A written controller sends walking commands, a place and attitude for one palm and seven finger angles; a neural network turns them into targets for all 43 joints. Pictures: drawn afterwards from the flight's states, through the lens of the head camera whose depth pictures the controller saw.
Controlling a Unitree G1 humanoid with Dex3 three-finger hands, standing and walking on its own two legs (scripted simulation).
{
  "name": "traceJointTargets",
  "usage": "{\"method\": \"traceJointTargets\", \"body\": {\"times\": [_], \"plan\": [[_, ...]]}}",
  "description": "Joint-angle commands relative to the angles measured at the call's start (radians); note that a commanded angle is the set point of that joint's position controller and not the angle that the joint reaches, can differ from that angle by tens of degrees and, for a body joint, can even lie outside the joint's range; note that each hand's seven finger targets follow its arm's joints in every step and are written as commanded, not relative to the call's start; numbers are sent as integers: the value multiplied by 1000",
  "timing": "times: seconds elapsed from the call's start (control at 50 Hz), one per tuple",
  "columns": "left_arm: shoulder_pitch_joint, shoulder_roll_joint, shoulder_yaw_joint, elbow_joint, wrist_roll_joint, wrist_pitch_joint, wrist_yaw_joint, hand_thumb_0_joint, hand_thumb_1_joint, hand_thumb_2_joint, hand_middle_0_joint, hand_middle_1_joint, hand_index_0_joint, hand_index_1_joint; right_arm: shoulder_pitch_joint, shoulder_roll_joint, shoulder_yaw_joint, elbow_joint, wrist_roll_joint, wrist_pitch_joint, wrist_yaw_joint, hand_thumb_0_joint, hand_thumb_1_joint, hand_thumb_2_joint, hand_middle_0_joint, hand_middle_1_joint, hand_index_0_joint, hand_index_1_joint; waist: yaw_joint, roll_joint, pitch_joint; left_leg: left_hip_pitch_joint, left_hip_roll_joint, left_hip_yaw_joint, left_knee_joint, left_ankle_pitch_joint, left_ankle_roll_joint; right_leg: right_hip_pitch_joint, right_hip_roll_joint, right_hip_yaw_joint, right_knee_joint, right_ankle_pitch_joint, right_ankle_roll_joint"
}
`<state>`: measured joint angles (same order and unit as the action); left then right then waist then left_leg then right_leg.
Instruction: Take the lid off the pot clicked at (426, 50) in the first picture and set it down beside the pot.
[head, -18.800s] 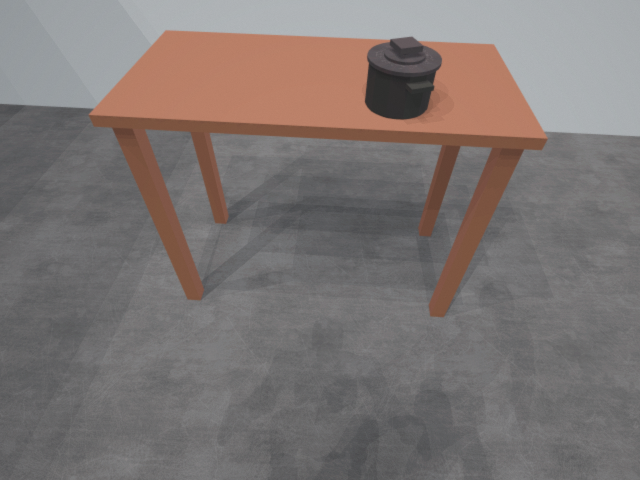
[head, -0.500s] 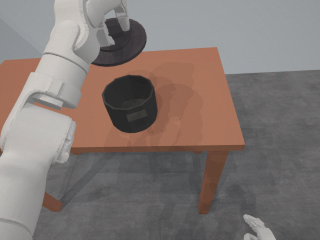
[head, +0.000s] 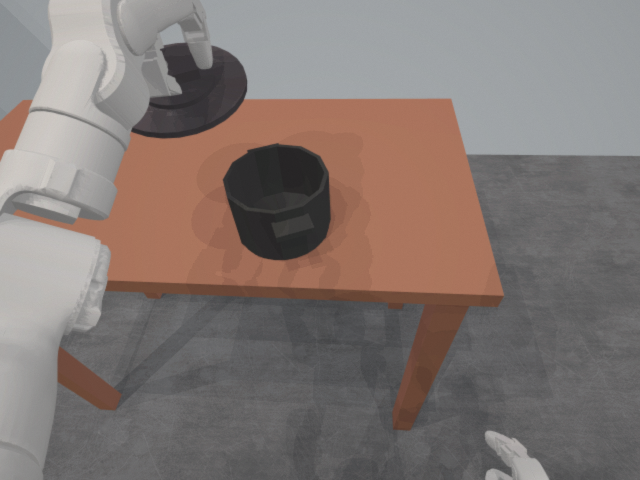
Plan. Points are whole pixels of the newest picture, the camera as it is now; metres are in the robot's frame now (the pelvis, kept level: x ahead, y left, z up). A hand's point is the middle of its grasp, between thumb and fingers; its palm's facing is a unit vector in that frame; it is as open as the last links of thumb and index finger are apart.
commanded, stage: move the lid sideways beside the pot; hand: left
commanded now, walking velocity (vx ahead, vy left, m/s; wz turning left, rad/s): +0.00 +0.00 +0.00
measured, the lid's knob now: (170, 66) +0.50 +0.17 +0.28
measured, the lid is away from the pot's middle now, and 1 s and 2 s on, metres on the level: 0.10 0.20 0.24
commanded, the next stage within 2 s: lower the lid onto the table in 1.46 s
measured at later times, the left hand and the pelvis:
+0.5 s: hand (137, 60) +0.47 +0.20 +0.30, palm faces -0.14 -0.04 -0.99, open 7.8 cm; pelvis +0.01 +0.00 +0.00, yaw +0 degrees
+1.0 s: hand (71, 71) +0.46 +0.26 +0.29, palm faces -0.17 -0.03 -0.98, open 7.8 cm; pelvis +0.00 -0.01 +0.00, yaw +0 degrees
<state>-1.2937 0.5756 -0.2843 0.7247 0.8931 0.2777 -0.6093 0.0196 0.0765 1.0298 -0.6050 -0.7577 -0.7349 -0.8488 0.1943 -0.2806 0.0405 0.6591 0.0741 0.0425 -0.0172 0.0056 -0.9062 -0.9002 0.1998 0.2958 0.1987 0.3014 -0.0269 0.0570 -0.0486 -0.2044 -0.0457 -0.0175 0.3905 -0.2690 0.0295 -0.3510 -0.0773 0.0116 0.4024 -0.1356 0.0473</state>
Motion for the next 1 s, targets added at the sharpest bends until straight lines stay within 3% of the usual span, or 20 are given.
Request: {"method": "traceJointTargets", "body": {"times": [0.0, 0.06, 0.16, 0.2, 0.28, 0.3, 0.38, 0.42, 0.44, 0.48, 0.52, 0.58, 0.62, 0.68, 0.7, 0.78, 0.8, 0.84, 0.9, 0.98], "plan": [[-725, 231, 104, -304, 40, -23, 77, 0, 469, 1203, -780, -878, -858, -929, -60, -115, -48, -133, 4, -36, 5, 0, -900, -900, 200, 300, 200, 300, -28, 14, -452, 117, -1, 8, -26, 446, 2, 227, 72, -65, 20, 238, -92], [-658, 317, 187, -226, 50, -14, 73, 0, 469, 1203, -780, -878, -858, -929, -42, -129, -49, -127, 1, -28, 4, 0, -900, -900, 200, 300, 200, 300, -13, -52, -460, 81, -1, 9, -25, 458, 11, 271, 70, -60, 25, 273, -91], [-609, 336, 200, -183, 68, -10, 66, 0, 469, 1203, -780, -878, -858, -929, -39, -134, -51, -131, 3, -11, 10, 0, -900, -900, 200, 300, 200, 300, -8, -84, -443, 59, 5, 13, -20, 508, 14, 282, 68, -62, 29, 308, -89], [-641, 366, 213, -271, 71, -21, 67, 0, 469, 1203, -780, -878, -858, -929, -53, -133, -50, -150, 1, -8, 15, 0, -900, -900, 200, 300, 200, 300, -1, -40, -492, 79, 6, 13, -18, 543, 10, 305, 66, -55, 30, 323, -89], [-570, 299, 163, -249, 50, -14, 57, 0, 469, 1203, -780, -878, -858, -929, -43, -142, -58, -149, 6, 1, 17, 0, -900, -900, 200, 300, 200, 300, -15, -14, -459, 111, 10, 10, 1, 609, 9, 260, 67, -62, 23, 334, -89], [-616, 375, 223, -284, 70, -16, 58, 0, 469, 1203, -780, -878, -858, -929, -41, -135, -56, -147, 2, 1, 17, 0, -900, -900, 200, 300, 200, 300, -3, -37, -487, 102, 10, 12, -8, 579, 10, 287, 71, -59, 25, 323, -86], [-569, 365, 211, -281, 54, -20, 54, 0, 469, 1203, -780, -878, -858, -929, -47, -144, -60, -156, 7, 8, 14, 0, -900, -900, 200, 300, 200, 300, -6, -12, -490, 102, 5, 16, 8, 601, 18, 294, 65, -56, 29, 358, -87], [-582, 450, 273, -233, 85, -16, 51, 0, 469, 1203, -780, -878, -858, -929, -48, -142, -55, -150, 6, 16, 10, 0, -900, -900, 200, 300, 200, 300, -2, -69, -474, 61, 3, 30, 1, 533, 24, 313, 67, -55, 31, 345, -84], [-582, 433, 250, -216, 84, -17, 46, 0, 469, 1203, -780, -878, -858, -929, -46, -141, -52, -150, 8, 20, 8, 0, -900, -900, 200, 300, 200, 300, -5, -84, -458, 45, 0, 31, -4, 513, 25, 315, 66, -58, 29, 347, -84], [-537, 394, 212, -214, 64, -23, 47, 0, 469, 1203, -780, -878, -858, -929, -42, -151, -59, -154, 15, 29, 9, 0, -900, -900, 200, 300, 200, 300, -10, -36, -449, 58, 1, 30, 3, 519, 23, 293, 62, -58, 22, 339, -84], [-610, 473, 265, -263, 91, -32, 47, 0, 469, 1203, -780, -878, -858, -929, -62, -142, -53, -162, 11, 28, 5, 0, -900, -900, 200, 300, 200, 300, -5, -41, -496, 55, -2, 35, 6, 513, 28, 329, 64, -51, 36, 346, -85], [-545, 393, 190, -194, 68, -34, 40, 0, 469, 1203, -780, -878, -858, -929, -40, -150, -56, -153, 19, 37, 2, 0, -900, -900, 200, 300, 200, 300, -27, -18, -431, 61, 1, 29, 8, 500, 24, 271, 67, -62, 13, 318, -85], [-579, 476, 252, -198, 90, -41, 43, 0, 469, 1203, -780, -878, -858, -929, -44, -148, -54, -151, 16, 39, -3, 0, -900, -900, 200, 300, 200, 300, -17, -33, -444, 43, -2, 37, 2, 445, 28, 289, 69, -59, 17, 294, -86], [-564, 412, 178, -171, 65, -57, 43, 0, 469, 1203, -780, -878, -858, -929, -29, -154, -54, -144, 25, 49, -8, 0, -900, -900, 200, 300, 200, 300, -37, 11, -400, 47, -1, 33, 0, 421, 24, 247, 68, -66, 0, 263, -87], [-619, 469, 219, -208, 85, -64, 48, 0, 469, 1203, -780, -878, -858, -929, -30, -144, -51, -144, 20, 45, -10, 0, -900, -900, 200, 300, 200, 300, -31, 1, -437, 48, -3, 36, -8, 384, 24, 272, 74, -61, 1, 241, -85], [-601, 448, 187, -165, 64, -91, 54, 0, 469, 1203, -780, -878, -858, -929, -7, -154, -50, -130, 25, 40, -22, 0, -900, -900, 200, 300, 200, 300, -48, 58, -411, 63, -2, 23, -2, 408, 24, 240, 74, -67, -11, 239, -90], [-661, 504, 229, -208, 84, -101, 56, 0, 469, 1203, -780, -878, -858, -929, -9, -145, -48, -127, 20, 38, -22, 0, -900, -900, 200, 300, 200, 300, -40, 36, -435, 60, -2, 24, -12, 379, 21, 265, 81, -65, -9, 224, -87], [-629, 436, 175, -119, 80, -105, 48, 0, 469, 1203, -780, -878, -858, -929, 0, -142, -44, -117, 24, 38, -28, 0, -900, -900, 200, 300, 200, 300, -52, 33, -379, 46, 0, 25, -15, 371, 25, 231, 80, -77, -14, 210, -88], [-664, 563, 266, -191, 93, -131, 62, 0, 469, 1203, -780, -878, -858, -929, 12, -154, -48, -119, 16, 39, -27, 0, -900, -900, 200, 300, 200, 300, -34, 35, -462, 54, 0, 21, -15, 391, 22, 288, 80, -63, -9, 231, -87], [-544, 576, 288, -97, 83, -142, 61, 0, 469, 1203, -780, -878, -858, -929, 41, -170, -55, -114, 17, 47, -20, 0, -900, -900, 200, 300, 200, 300, -31, 46, -436, 42, 3, 16, 2, 483, 25, 293, 73, -64, -13, 298, -90]]}}
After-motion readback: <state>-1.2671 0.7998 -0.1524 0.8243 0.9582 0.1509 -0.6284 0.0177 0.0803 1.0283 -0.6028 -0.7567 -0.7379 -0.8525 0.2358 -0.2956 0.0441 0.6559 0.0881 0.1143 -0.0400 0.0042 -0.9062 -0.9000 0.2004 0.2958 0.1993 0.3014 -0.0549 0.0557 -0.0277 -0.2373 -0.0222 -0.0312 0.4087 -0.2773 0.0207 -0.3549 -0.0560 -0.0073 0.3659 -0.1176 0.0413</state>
